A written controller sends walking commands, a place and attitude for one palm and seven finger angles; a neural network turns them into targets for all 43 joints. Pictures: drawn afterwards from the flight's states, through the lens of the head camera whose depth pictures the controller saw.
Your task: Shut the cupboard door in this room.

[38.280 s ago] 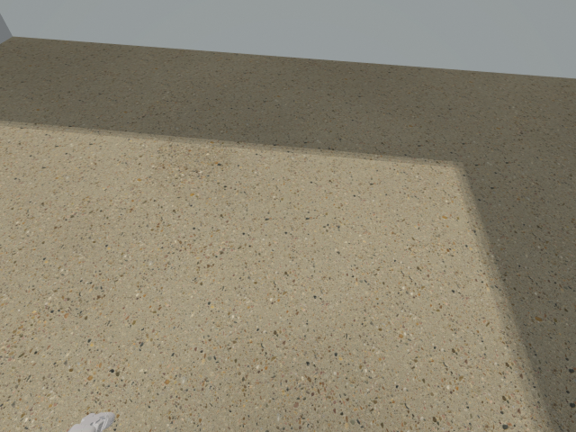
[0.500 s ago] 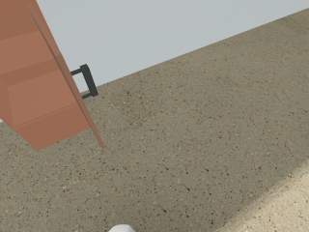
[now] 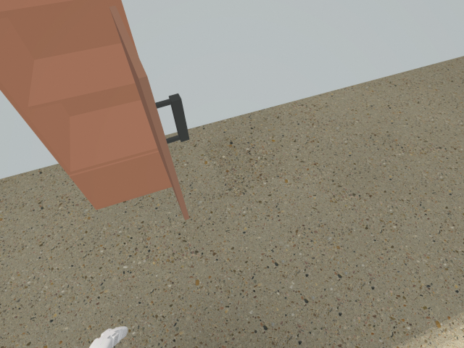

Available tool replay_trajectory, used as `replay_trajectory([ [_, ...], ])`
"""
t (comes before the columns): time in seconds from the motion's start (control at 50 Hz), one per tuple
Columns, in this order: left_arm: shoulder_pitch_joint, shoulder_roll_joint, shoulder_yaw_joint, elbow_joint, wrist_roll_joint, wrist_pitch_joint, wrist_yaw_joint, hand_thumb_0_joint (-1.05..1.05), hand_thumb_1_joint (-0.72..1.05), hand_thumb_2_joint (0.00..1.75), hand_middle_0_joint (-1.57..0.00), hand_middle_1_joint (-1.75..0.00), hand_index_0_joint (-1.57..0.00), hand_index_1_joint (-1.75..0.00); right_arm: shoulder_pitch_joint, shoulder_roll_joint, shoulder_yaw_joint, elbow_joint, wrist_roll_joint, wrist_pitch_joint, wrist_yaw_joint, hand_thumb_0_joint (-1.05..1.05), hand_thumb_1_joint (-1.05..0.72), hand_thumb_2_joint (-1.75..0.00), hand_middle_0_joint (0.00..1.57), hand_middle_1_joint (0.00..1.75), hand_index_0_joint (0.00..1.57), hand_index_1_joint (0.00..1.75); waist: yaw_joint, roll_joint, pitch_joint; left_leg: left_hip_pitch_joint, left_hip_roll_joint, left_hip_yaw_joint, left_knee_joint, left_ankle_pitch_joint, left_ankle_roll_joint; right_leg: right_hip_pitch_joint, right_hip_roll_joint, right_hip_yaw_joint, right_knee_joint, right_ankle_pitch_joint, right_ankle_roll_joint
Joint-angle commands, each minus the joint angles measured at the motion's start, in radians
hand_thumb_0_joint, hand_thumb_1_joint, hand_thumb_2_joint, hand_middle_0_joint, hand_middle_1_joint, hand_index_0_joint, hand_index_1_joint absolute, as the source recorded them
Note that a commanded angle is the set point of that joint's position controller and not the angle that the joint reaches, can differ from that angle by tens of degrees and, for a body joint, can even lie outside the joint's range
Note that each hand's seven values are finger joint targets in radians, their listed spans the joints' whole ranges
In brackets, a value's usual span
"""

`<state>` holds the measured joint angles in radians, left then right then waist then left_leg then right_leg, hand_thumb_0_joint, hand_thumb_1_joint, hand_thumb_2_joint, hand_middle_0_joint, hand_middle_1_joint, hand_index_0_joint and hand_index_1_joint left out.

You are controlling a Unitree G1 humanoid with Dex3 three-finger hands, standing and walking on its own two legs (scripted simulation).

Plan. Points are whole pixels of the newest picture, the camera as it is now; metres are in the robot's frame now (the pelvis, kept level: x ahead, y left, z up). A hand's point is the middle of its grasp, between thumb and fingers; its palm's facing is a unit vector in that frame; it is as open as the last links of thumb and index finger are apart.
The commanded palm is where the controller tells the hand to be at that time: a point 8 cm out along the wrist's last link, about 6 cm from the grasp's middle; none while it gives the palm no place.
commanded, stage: turn or walk to find it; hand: left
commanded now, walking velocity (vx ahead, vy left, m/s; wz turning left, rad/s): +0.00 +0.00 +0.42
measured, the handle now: (171, 121) +0.64 +0.19 -0.02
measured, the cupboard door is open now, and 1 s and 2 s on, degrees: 94 94 94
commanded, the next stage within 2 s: stand and wait in 0.14 s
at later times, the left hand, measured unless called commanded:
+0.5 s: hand out of the picture -0.06 +0.21 -0.18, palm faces +0.21 -0.95 -0.22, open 7.4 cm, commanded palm none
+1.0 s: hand out of the picture -0.02 +0.18 -0.16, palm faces +0.20 -0.96 -0.21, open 7.3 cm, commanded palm none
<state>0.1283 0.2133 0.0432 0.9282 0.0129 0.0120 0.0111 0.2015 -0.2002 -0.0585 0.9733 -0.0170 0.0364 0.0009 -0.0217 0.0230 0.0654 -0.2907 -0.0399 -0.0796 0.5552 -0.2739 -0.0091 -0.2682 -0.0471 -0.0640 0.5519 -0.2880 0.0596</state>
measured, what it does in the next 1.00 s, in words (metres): steps on the spot: left foot, then right foot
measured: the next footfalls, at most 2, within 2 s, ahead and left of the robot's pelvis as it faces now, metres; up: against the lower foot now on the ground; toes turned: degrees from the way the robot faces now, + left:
left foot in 0.40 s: +0.00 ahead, +0.14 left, +0.00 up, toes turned +12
right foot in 0.72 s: +0.03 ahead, -0.11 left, +0.00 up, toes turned +19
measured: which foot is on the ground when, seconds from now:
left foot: down 0.00-0.00, up 0.02-0.38, down 0.40-1.00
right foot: down 0.00-0.40, up 0.42-0.70, down 0.72-1.00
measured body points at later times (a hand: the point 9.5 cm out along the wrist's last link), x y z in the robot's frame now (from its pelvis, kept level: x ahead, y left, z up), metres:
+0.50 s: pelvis -0.01 +0.02 +0.00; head +0.01 +0.05 +0.45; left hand -0.07 +0.27 -0.16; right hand +0.12 -0.19 -0.13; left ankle -0.04 +0.13 -0.73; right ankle -0.01 -0.11 -0.70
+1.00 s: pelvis -0.01 +0.00 +0.01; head +0.00 +0.00 +0.46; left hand -0.03 +0.23 -0.15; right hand +0.02 -0.22 -0.15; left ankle -0.04 +0.13 -0.73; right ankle +0.00 -0.11 -0.73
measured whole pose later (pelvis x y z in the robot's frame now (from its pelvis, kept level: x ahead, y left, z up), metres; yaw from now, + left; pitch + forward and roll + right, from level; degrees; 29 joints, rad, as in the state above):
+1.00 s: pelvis -0.01 +0.00 +0.01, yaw +11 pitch -2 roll +0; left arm 0.24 0.16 0.01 1.11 0.01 0.00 0.03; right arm 0.28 -0.16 -0.01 1.15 -0.01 0.00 -0.03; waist -0.01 0.00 0.05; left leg -0.16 0.02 0.01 0.43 -0.24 -0.02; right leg -0.16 -0.04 -0.09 0.46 -0.27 0.00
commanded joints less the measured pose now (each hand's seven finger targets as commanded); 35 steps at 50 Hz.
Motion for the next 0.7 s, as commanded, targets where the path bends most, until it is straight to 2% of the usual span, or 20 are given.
replay_trajectory([
  [0.0,0.171,0.232,0.061,-0.036,0.006,-0.026,0.024,0.0,0.9,0.9,-0.2,-0.3,-0.2,-0.3,-0.038,-0.12,-0.045,-0.112,0.004,-0.001,-0.003,0.0,-0.9,-0.9,0.2,0.3,0.2,0.3,0.079,-0.276,-0.108,-0.241,0.009,-0.012,0.469,-0.332,-0.014,0.158,-0.449,0.345,-0.26,0.331,-0.216],
  [0.02,0.117,0.211,0.06,-0.046,0.006,-0.024,0.027,0.0,0.9,0.9,-0.2,-0.3,-0.2,-0.3,-0.05,-0.118,-0.048,-0.095,0.001,0.009,-0.002,0.0,-0.9,-0.9,0.2,0.3,0.2,0.3,0.056,-0.236,-0.059,-0.252,0.026,-0.023,0.588,-0.296,-0.014,0.095,-0.407,0.322,-0.263,0.28,-0.228],
  [0.04,0.075,0.177,0.05,-0.058,0.004,-0.023,0.025,0.0,0.9,0.9,-0.2,-0.3,-0.2,-0.3,-0.039,-0.117,-0.048,-0.077,-0.001,0.012,0.005,0.0,-0.9,-0.9,0.2,0.3,0.2,0.3,0.035,-0.179,-0.031,-0.259,0.041,-0.016,0.65,-0.227,-0.02,0.076,-0.348,0.233,-0.247,0.278,-0.208],
  [0.06,0.048,0.153,0.042,-0.066,0.005,-0.025,0.023,0.0,0.9,0.9,-0.2,-0.3,-0.2,-0.3,-0.018,-0.107,-0.045,-0.06,-0.003,0.015,0.011,0.0,-0.9,-0.9,0.2,0.3,0.2,0.3,0.015,-0.165,-0.026,-0.256,0.052,0.0,0.672,-0.174,-0.029,0.072,-0.305,0.152,-0.228,0.299,-0.184],
  [0.1,0.047,0.136,0.04,-0.071,0.009,-0.028,0.023,0.0,0.9,0.9,-0.2,-0.3,-0.2,-0.3,0.005,-0.093,-0.04,-0.049,-0.001,0.016,0.016,0.0,-0.9,-0.9,0.2,0.3,0.2,0.3,0.01,-0.193,-0.045,-0.238,0.059,0.031,0.644,-0.134,-0.045,0.093,-0.276,0.069,-0.217,0.349,-0.161],
  [0.18,0.14,0.152,0.042,-0.033,0.015,-0.031,0.02,0.0,0.9,0.9,-0.2,-0.3,-0.2,-0.3,-0.055,-0.072,-0.022,-0.051,0.002,0.011,0.012,0.0,-0.9,-0.9,0.2,0.3,0.2,0.3,0.054,-0.21,-0.048,-0.189,0.061,0.079,0.447,-0.177,-0.054,0.138,-0.281,0.055,-0.203,0.448,-0.182],
  [0.26,0.194,0.174,0.045,0.013,0.018,-0.027,0.019,0.0,0.9,0.9,-0.2,-0.3,-0.2,-0.3,-0.087,-0.048,-0.001,-0.043,0.009,-0.007,0.006,0.0,-0.9,-0.9,0.2,0.3,0.2,0.3,0.082,-0.217,-0.075,-0.105,0.049,0.134,0.21,-0.184,-0.042,0.192,-0.274,0.057,-0.163,0.544,-0.196],
  [0.28,0.192,0.175,0.044,0.025,0.017,-0.026,0.02,0.0,0.9,0.9,-0.2,-0.3,-0.2,-0.3,-0.068,-0.046,0.002,-0.036,0.009,-0.013,0.003,0.0,-0.9,-0.9,0.2,0.3,0.2,0.3,0.07,-0.222,-0.09,-0.069,0.046,0.144,0.133,-0.156,-0.039,0.199,-0.265,0.054,-0.143,0.555,-0.189],
  [0.32,0.168,0.167,0.04,0.041,0.007,-0.023,0.022,0.0,0.9,0.9,-0.2,-0.3,-0.2,-0.3,-0.005,-0.047,0.005,-0.003,0.008,-0.024,-0.001,0.0,-0.9,-0.9,0.2,0.3,0.2,0.3,0.035,-0.192,-0.105,0.078,0.047,0.164,-0.055,0.006,-0.033,0.139,-0.239,0.02,-0.096,0.46,-0.142],
  [0.34,0.156,0.148,0.033,0.045,-0.001,-0.018,0.021,0.0,0.9,0.9,-0.2,-0.3,-0.2,-0.3,0.03,-0.071,0.004,0.014,0.008,-0.034,-0.001,0.0,-0.9,-0.9,0.2,0.3,0.2,0.3,0.015,-0.122,-0.119,0.18,0.075,0.135,-0.169,0.125,-0.021,0.082,-0.207,-0.001,-0.039,0.376,-0.102],
  [0.36,0.179,0.102,0.026,0.038,-0.006,-0.013,0.019,0.0,0.9,0.9,-0.2,-0.3,-0.2,-0.3,0.04,-0.132,-0.008,0.013,0.002,-0.044,-0.004,0.0,-0.9,-0.9,0.2,0.3,0.2,0.3,0.017,0.048,-0.141,0.289,0.215,-0.014,-0.189,0.315,0.026,-0.039,-0.131,-0.052,0.048,0.183,-0.05],
  [0.38,0.191,0.054,0.008,0.037,-0.009,-0.008,0.017,0.0,0.9,0.9,-0.2,-0.3,-0.2,-0.3,0.046,-0.189,-0.015,0.013,0.001,-0.044,-0.009,0.0,-0.9,-0.9,0.2,0.3,0.2,0.3,0.02,0.195,-0.132,0.3,0.368,-0.164,-0.198,0.498,0.122,-0.116,-0.069,-0.071,0.125,-0.142,-0.012],
  [0.4,0.15,0.045,-0.003,0.05,-0.005,0.002,0.021,0.0,0.9,0.9,-0.2,-0.3,-0.2,-0.3,0.035,-0.184,-0.016,0.024,0.0,-0.042,-0.019,0.0,-0.9,-0.9,0.2,0.3,0.2,0.3,0.002,0.269,-0.105,0.226,0.387,-0.181,-0.264,0.45,0.172,-0.105,-0.056,-0.032,0.232,-0.31,-0.004],
  [0.44,0.111,0.058,-0.002,0.078,-0.003,0.01,0.015,0.0,0.9,0.9,-0.2,-0.3,-0.2,-0.3,-0.013,-0.152,-0.007,0.031,-0.003,-0.041,-0.034,0.0,-0.9,-0.9,0.2,0.3,0.2,0.3,0.012,0.219,-0.013,0.143,0.348,-0.152,-0.275,0.441,0.189,-0.12,-0.064,0.023,0.315,-0.261,-0.012],
  [0.46,0.124,0.052,-0.002,0.094,-0.004,0.01,0.01,0.0,0.9,0.9,-0.2,-0.3,-0.2,-0.3,-0.035,-0.142,-0.002,0.031,-0.003,-0.041,-0.036,0.0,-0.9,-0.9,0.2,0.3,0.2,0.3,0.023,0.186,-0.015,0.147,0.331,-0.122,-0.262,0.461,0.186,-0.119,-0.065,0.025,0.319,-0.235,-0.012],
  [0.5,0.124,0.047,-0.002,0.109,-0.004,0.006,0.003,0.0,0.9,0.9,-0.2,-0.3,-0.2,-0.3,-0.03,-0.143,-0.004,0.038,0.0,-0.042,-0.036,0.0,-0.9,-0.9,0.2,0.3,0.2,0.3,0.021,0.125,-0.036,0.182,0.304,-0.097,-0.242,0.508,0.177,-0.123,-0.054,0.015,0.302,-0.206,-0.006],
  [0.58,0.144,0.019,-0.01,0.118,0.0,0.004,0.008,0.0,0.9,0.9,-0.2,-0.3,-0.2,-0.3,-0.022,-0.134,-0.012,0.048,-0.002,-0.04,-0.033,0.0,-0.9,-0.9,0.2,0.3,0.2,0.3,0.019,0.109,-0.062,0.188,0.275,-0.073,-0.237,0.43,0.165,-0.075,-0.035,-0.006,0.181,-0.162,0.0],
  [0.62,0.173,0.017,-0.014,0.135,-0.001,-0.002,0.011,0.0,0.9,0.9,-0.2,-0.3,-0.2,-0.3,-0.023,-0.123,-0.01,0.054,0.0,-0.041,-0.03,0.0,-0.9,-0.9,0.2,0.3,0.2,0.3,0.032,0.107,-0.063,0.15,0.262,-0.072,-0.226,0.385,0.152,-0.004,-0.027,-0.013,0.072,-0.096,-0.001],
  [0.66,0.228,0.024,-0.017,0.159,0.003,-0.014,0.017,0.0,0.9,0.9,-0.2,-0.3,-0.2,-0.3,-0.031,-0.101,-0.005,0.06,0.008,-0.042,-0.028,0.0,-0.9,-0.9,0.2,0.3,0.2,0.3,0.057,0.054,-0.068,0.104,0.211,-0.036,-0.161,0.286,0.099,0.102,-0.035,-0.014,-0.129,0.08,-0.002],
  [0.68,0.22,0.056,-0.016,0.161,0.006,-0.023,0.021,0.0,0.9,0.9,-0.2,-0.3,-0.2,-0.3,-0.011,-0.069,-0.001,0.063,0.014,-0.044,-0.025,0.0,-0.9,-0.9,0.2,0.3,0.2,0.3,0.044,-0.02,-0.063,0.061,0.161,-0.005,-0.113,0.21,0.055,0.144,-0.089,0.057,-0.191,0.157,-0.019],
])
